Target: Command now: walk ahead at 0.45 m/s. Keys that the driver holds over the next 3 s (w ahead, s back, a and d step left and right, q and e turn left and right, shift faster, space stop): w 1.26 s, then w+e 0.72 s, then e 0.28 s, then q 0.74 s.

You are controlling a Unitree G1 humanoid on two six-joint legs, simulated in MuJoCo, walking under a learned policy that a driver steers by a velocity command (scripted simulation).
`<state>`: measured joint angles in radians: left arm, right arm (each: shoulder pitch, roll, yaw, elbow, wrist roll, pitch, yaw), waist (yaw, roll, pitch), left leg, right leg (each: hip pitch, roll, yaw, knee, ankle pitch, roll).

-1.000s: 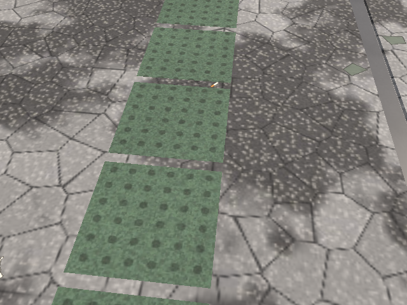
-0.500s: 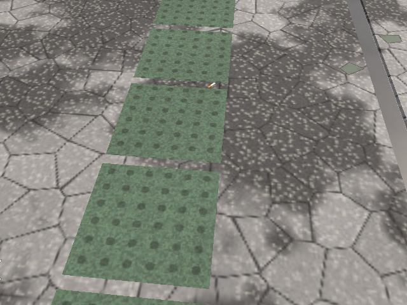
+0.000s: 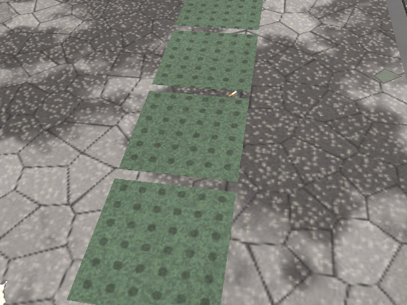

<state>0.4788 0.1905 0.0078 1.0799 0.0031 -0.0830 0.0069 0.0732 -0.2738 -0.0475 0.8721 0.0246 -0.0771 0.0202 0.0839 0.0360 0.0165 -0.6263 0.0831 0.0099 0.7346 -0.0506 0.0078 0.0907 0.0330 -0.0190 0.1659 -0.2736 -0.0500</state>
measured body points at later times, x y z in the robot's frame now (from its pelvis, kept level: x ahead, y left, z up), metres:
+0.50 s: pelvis +0.29 +0.05 +0.00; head +0.30 +0.05 +0.45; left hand +0.45 +0.31 -0.11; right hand +0.28 -0.22 -0.14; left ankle +0.25 +0.13 -0.74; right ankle +0.45 -0.13 -0.68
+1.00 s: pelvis +0.57 -0.03 +0.00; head +0.59 -0.04 +0.45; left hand +0.59 +0.24 -0.13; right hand +0.71 -0.30 -0.12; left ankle +0.69 +0.15 -0.67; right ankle +0.56 -0.10 -0.74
